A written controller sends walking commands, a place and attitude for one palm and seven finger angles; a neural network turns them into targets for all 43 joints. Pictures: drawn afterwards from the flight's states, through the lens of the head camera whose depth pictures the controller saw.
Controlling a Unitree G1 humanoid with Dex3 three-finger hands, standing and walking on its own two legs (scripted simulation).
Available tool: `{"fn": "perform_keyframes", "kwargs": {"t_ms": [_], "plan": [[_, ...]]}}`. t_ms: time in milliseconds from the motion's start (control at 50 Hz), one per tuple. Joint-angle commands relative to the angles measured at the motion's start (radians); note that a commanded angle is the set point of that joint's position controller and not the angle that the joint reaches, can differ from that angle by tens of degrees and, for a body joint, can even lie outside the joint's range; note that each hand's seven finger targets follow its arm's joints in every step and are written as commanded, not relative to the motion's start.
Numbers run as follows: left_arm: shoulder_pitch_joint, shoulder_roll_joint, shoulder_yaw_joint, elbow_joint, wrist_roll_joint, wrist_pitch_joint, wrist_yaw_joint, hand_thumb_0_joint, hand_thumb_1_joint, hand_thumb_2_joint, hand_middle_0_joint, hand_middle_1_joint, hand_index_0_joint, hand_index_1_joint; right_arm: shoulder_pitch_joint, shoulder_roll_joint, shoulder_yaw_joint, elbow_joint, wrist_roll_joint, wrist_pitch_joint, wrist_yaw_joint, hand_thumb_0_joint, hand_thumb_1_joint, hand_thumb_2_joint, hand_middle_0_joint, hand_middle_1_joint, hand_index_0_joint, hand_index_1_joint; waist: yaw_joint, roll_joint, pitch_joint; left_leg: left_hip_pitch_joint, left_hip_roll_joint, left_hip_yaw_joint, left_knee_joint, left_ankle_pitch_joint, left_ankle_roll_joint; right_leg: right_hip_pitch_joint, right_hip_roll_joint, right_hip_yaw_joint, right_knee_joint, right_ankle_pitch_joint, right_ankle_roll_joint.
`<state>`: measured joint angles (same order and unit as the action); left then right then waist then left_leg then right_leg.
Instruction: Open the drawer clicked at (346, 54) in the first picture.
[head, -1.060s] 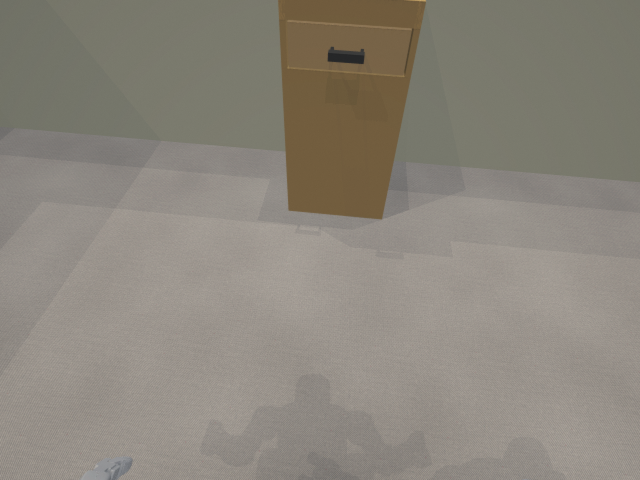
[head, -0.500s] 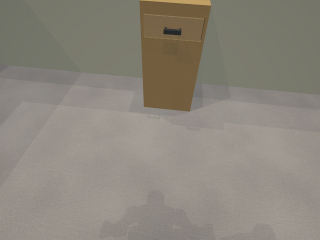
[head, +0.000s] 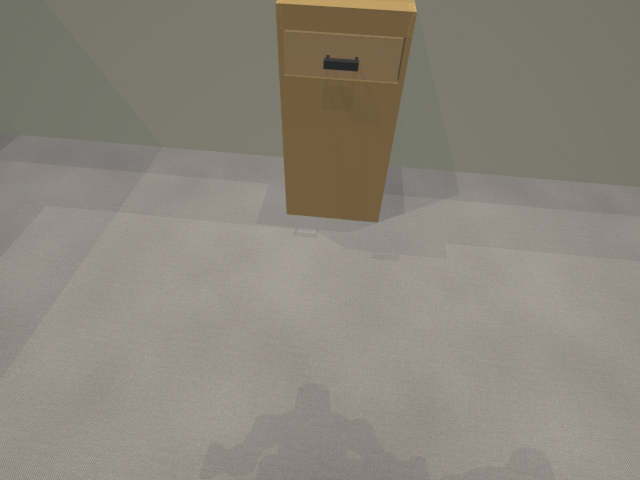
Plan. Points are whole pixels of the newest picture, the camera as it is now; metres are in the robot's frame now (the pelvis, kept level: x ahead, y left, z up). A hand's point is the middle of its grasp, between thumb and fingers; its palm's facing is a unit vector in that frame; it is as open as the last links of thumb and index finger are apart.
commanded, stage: look at it before walking up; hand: left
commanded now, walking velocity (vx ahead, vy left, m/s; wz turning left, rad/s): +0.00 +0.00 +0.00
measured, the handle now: (341, 61) +1.33 +0.00 -0.04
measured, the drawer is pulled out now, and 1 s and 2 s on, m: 0.00 0.00 0.00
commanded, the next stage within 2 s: walk to a spot facing it in 0.38 s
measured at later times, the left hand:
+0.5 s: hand out of the picture +0.08 +0.24 -0.16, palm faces -0.03 -0.95 -0.32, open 7.4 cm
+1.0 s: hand (236, 476) +0.17 +0.14 -0.19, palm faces -0.11 -0.97 -0.21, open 7.4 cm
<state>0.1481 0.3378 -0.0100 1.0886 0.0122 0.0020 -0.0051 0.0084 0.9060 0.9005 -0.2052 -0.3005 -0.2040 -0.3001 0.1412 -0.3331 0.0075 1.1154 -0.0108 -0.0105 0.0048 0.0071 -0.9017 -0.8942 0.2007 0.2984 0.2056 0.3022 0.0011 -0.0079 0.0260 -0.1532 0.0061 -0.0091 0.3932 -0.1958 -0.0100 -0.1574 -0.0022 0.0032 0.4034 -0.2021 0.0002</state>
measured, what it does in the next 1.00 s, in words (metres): walks ahead: right foot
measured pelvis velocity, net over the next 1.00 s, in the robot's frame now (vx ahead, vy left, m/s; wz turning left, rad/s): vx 0.12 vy -0.05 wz -0.17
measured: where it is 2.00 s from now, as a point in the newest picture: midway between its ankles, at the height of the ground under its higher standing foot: (354, 415)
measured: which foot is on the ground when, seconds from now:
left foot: down 0.00-0.92, up 0.94-1.00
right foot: down 0.00-0.72, up 0.74-0.88, down 0.90-1.00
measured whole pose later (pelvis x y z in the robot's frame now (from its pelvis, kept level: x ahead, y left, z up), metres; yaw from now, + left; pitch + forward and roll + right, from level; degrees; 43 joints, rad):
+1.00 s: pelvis +0.12 -0.05 -0.02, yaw -10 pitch -2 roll +0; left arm 0.30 0.19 0.04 1.01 0.02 -0.06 -0.02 0.01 0.91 0.90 -0.20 -0.30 -0.20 -0.30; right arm 0.36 -0.20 -0.03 1.15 -0.02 -0.01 0.00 0.01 -0.90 -0.89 0.20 0.30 0.20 0.30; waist 0.01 0.02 0.07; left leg -0.30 0.11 0.07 1.10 -0.46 -0.01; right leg -0.28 0.01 -0.11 0.67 -0.35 -0.08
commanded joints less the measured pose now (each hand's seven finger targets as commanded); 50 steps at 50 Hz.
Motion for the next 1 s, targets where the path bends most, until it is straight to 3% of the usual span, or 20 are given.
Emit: {"fn": "perform_keyframes", "kwargs": {"t_ms": [0, 460, 500, 520, 560, 600, 660, 700, 720, 740, 780, 820, 840, 860, 880, 900, 920, 940, 960, 980], "plan": [[-0.04, 0.209, 0.041, -0.066, -0.001, -0.027, 0.014, 0.0, 0.9, 0.9, -0.2, -0.3, -0.2, -0.3, -0.055, -0.21, -0.043, -0.067, 0.001, -0.023, -0.014, 0.0, -0.9, -0.9, 0.2, 0.3, 0.2, 0.3, 0.002, 0.012, -0.026, -0.018, 0.105, -0.105, -0.087, 0.034, 0.039, -0.024, -0.115, 0.117, -0.098, -0.009, -0.031], [-0.035, 0.211, 0.042, -0.06, -0.001, -0.032, 0.015, 0.0, 0.9, 0.9, -0.2, -0.3, -0.2, -0.3, -0.07, -0.21, -0.041, -0.065, 0.003, -0.023, -0.016, 0.0, -0.9, -0.9, 0.2, 0.3, 0.2, 0.3, 0.002, 0.007, -0.056, 0.025, 0.111, -0.092, -0.075, 0.125, 0.034, 0.01, -0.123, 0.109, -0.093, 0.12, -0.033], [0.031, 0.092, 0.017, -0.03, -0.002, -0.01, 0.017, 0.0, 0.9, 0.9, -0.2, -0.3, -0.2, -0.3, -0.007, -0.088, -0.013, -0.04, -0.006, -0.007, -0.013, 0.0, -0.9, -0.9, 0.2, 0.3, 0.2, 0.3, 0.002, 0.001, -0.061, 0.03, 0.105, -0.055, -0.052, 0.002, 0.014, -0.008, -0.109, 0.121, -0.09, -0.029, -0.021], [0.057, 0.087, 0.019, -0.031, 0.001, -0.002, 0.014, 0.0, 0.9, 0.9, -0.2, -0.3, -0.2, -0.3, 0.021, -0.079, -0.014, -0.038, -0.008, -0.002, -0.011, 0.0, -0.9, -0.9, 0.2, 0.3, 0.2, 0.3, 0.005, -0.001, -0.055, 0.016, 0.1, -0.043, -0.035, -0.101, 0.016, -0.024, -0.103, 0.136, -0.09, -0.142, -0.027], [0.067, 0.103, 0.032, -0.041, 0.008, 0.009, 0.002, 0.0, 0.9, 0.9, -0.2, -0.3, -0.2, -0.3, 0.031, -0.09, -0.025, -0.046, -0.014, 0.005, -0.009, 0.0, -0.9, -0.9, 0.2, 0.3, 0.2, 0.3, 0.005, -0.009, 0.035, -0.059, 0.091, -0.032, -0.032, -0.295, 0.019, -0.097, -0.089, 0.173, -0.099, -0.322, -0.044], [0.085, 0.106, 0.045, -0.065, 0.011, 0.013, -0.007, 0.0, 0.9, 0.9, -0.2, -0.3, -0.2, -0.3, 0.046, -0.101, -0.037, -0.063, -0.016, 0.004, -0.009, 0.0, -0.9, -0.9, 0.2, 0.3, 0.2, 0.3, 0.006, -0.016, 0.094, -0.098, 0.098, -0.035, -0.02, -0.389, 0.031, -0.161, -0.073, 0.196, -0.08, -0.403, -0.062], [0.103, 0.075, 0.057, -0.1, 0.01, 0.004, -0.016, 0.0, 0.9, 0.9, -0.2, -0.3, -0.2, -0.3, 0.106, -0.111, -0.054, -0.078, -0.014, -0.01, -0.014, 0.0, -0.9, -0.9, 0.2, 0.3, 0.2, 0.3, -0.013, 0.049, 0.119, -0.047, 0.156, -0.097, -0.042, -0.43, 0.071, -0.267, -0.022, 0.166, 0.05, -0.371, -0.07], [0.084, 0.018, 0.056, -0.13, 0.008, -0.012, -0.022, 0.0, 0.9, 0.9, -0.2, -0.3, -0.2, -0.3, 0.177, -0.146, -0.074, -0.071, -0.011, -0.027, -0.022, 0.0, -0.9, -0.9, 0.2, 0.3, 0.2, 0.3, -0.04, 0.185, 0.099, 0.099, 0.297, -0.252, -0.14, -0.355, 0.148, -0.398, 0.046, 0.024, 0.295, -0.22, -0.041], [0.027, 0.013, 0.057, -0.158, 0.007, -0.018, -0.024, 0.0, 0.9, 0.9, -0.2, -0.3, -0.2, -0.3, 0.219, -0.148, -0.083, -0.067, -0.007, -0.036, -0.022, 0.0, -0.9, -0.9, 0.2, 0.3, 0.2, 0.3, -0.065, 0.208, 0.088, 0.174, 0.37, -0.291, -0.178, -0.261, 0.197, -0.49, 0.011, -0.01, 0.409, -0.282, -0.026], [-0.013, 0.008, 0.061, -0.18, 0.009, -0.023, -0.026, 0.0, 0.9, 0.9, -0.2, -0.3, -0.2, -0.3, 0.249, -0.135, -0.084, -0.064, -0.009, -0.044, -0.024, 0.0, -0.9, -0.9, 0.2, 0.3, 0.2, 0.3, -0.08, 0.198, 0.095, 0.214, 0.393, -0.284, -0.176, -0.135, 0.22, -0.543, -0.024, 0.001, 0.47, -0.323, -0.018], [-0.021, -0.018, 0.066, -0.188, 0.009, -0.032, -0.03, 0.0, 0.9, 0.9, -0.2, -0.3, -0.2, -0.3, 0.246, -0.1, -0.08, -0.058, -0.015, -0.053, -0.027, 0.0, -0.9, -0.9, 0.2, 0.3, 0.2, 0.3, -0.065, 0.164, 0.096, 0.212, 0.389, -0.186, -0.122, 0.105, 0.21, -0.52, -0.069, -0.008, 0.458, -0.327, -0.018], [0.057, -0.045, 0.068, -0.165, 0.006, -0.035, -0.038, 0.0, 0.9, 0.9, -0.2, -0.3, -0.2, -0.3, 0.18, -0.087, -0.079, -0.073, -0.019, -0.052, -0.028, 0.0, -0.9, -0.9, 0.2, 0.3, 0.2, 0.3, -0.011, 0.142, 0.062, 0.123, 0.337, -0.043, -0.046, 0.163, 0.147, -0.339, -0.065, -0.058, 0.307, -0.272, -0.025], [0.146, -0.058, 0.074, -0.132, 0.007, -0.034, -0.041, 0.0, 0.9, 0.9, -0.2, -0.3, -0.2, -0.3, 0.146, -0.083, -0.078, -0.076, -0.017, -0.051, -0.027, 0.0, -0.9, -0.9, 0.2, 0.3, 0.2, 0.3, 0.038, 0.135, 0.036, 0.011, 0.289, 0.045, 0.047, 0.132, 0.107, -0.146, -0.039, -0.102, 0.213, -0.154, -0.029], [0.305, -0.034, 0.083, -0.076, 0.012, -0.039, -0.037, 0.0, 0.9, 0.9, -0.2, -0.3, -0.2, -0.3, 0.127, -0.067, -0.075, -0.08, -0.01, -0.052, -0.024, 0.0, -0.9, -0.9, 0.2, 0.3, 0.2, 0.3, 0.113, 0.034, -0.033, -0.096, 0.216, 0.125, 0.259, 0.151, 0.068, 0.081, 0.005, -0.117, 0.116, -0.042, -0.041], [0.47, 0.079, 0.109, -0.029, 0.021, -0.053, -0.018, 0.0, 0.9, 0.9, -0.2, -0.3, -0.2, -0.3, 0.116, -0.004, -0.062, -0.111, 0.005, -0.056, -0.012, 0.0, -0.9, -0.9, 0.2, 0.3, 0.2, 0.3, 0.173, -0.267, -0.1, -0.336, 0.114, 0.202, 0.581, -0.081, 0.014, 0.28, -0.205, 0.222, -0.027, -0.155, -0.113], [0.522, 0.133, 0.116, -0.013, 0.004, -0.059, -0.003, 0.0, 0.9, 0.9, -0.2, -0.3, -0.2, -0.3, 0.069, 0.031, -0.052, -0.162, 0.002, -0.065, -0.006, 0.0, -0.9, -0.9, 0.2, 0.3, 0.2, 0.3, 0.16, -0.369, -0.08, -0.518, 0.035, 0.143, 0.787, -0.361, -0.002, 0.305, -0.381, 0.595, -0.175, -0.072, -0.195], [0.486, 0.117, 0.115, -0.025, -0.004, -0.059, 0.01, 0.0, 0.9, 0.9, -0.2, -0.3, -0.2, -0.3, 0.047, 0.005, -0.06, -0.161, -0.001, -0.062, -0.007, 0.0, -0.9, -0.9, 0.2, 0.3, 0.2, 0.3, 0.145, -0.227, -0.06, -0.558, 0.084, 0.059, 0.853, -0.34, 0.009, 0.309, -0.398, 0.585, -0.173, -0.06, -0.241], [0.423, 0.08, 0.108, -0.038, -0.002, -0.06, 0.013, 0.0, 0.9, 0.9, -0.2, -0.3, -0.2, -0.3, 0.009, 0.022, -0.064, -0.148, -0.001, -0.065, -0.005, 0.0, -0.9, -0.9, 0.2, 0.3, 0.2, 0.3, 0.13, -0.127, 0.013, -0.576, 0.121, 0.047, 0.876, -0.255, 0.012, 0.209, -0.37, 0.523, -0.162, -0.068, -0.251], [0.366, 0.051, 0.097, -0.056, 0.003, -0.062, 0.014, 0.0, 0.9, 0.9, -0.2, -0.3, -0.2, -0.3, 0.008, 0.039, -0.064, -0.142, -0.005, -0.062, -0.004, 0.0, -0.9, -0.9, 0.2, 0.3, 0.2, 0.3, 0.099, -0.066, 0.052, -0.563, 0.139, 0.032, 0.871, -0.206, 0.007, 0.118, -0.357, 0.481, -0.172, -0.089, -0.243], [0.316, 0.02, 0.085, -0.066, 0.006, -0.064, 0.016, 0.0, 0.9, 0.9, -0.2, -0.3, -0.2, -0.3, 0.028, 0.048, -0.065, -0.129, -0.012, -0.053, -0.002, 0.0, -0.9, -0.9, 0.2, 0.3, 0.2, 0.3, 0.067, -0.042, 0.081, -0.526, 0.15, 0.028, 0.844, -0.166, -0.001, 0.042, -0.331, 0.417, -0.181, -0.065, -0.231]]}}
